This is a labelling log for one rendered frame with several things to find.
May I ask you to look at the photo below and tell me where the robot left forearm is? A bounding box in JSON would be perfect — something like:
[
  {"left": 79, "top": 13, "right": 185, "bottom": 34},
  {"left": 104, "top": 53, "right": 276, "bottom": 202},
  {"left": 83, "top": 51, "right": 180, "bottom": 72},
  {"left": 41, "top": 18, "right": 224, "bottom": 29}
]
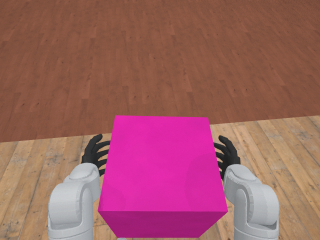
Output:
[{"left": 48, "top": 163, "right": 101, "bottom": 240}]

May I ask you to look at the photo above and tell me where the carton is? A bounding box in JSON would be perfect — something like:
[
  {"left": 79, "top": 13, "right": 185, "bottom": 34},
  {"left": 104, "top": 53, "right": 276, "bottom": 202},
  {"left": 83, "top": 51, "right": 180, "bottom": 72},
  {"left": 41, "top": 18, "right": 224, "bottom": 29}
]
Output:
[{"left": 97, "top": 115, "right": 228, "bottom": 238}]

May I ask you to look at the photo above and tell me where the robot right forearm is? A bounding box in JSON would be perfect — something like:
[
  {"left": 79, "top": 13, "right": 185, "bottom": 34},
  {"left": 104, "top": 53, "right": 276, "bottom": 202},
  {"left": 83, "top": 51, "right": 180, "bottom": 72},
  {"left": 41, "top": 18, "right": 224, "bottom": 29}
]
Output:
[{"left": 223, "top": 164, "right": 280, "bottom": 240}]

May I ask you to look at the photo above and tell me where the right robot hand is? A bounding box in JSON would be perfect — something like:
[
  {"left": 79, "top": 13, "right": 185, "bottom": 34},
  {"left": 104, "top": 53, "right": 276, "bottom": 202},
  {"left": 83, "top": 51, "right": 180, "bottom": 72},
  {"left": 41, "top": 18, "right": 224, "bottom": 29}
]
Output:
[{"left": 213, "top": 135, "right": 241, "bottom": 181}]

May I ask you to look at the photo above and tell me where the left robot hand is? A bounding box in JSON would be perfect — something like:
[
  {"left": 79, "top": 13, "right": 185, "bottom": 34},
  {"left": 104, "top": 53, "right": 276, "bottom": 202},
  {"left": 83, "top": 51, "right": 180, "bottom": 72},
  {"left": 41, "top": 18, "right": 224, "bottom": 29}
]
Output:
[{"left": 81, "top": 134, "right": 111, "bottom": 176}]

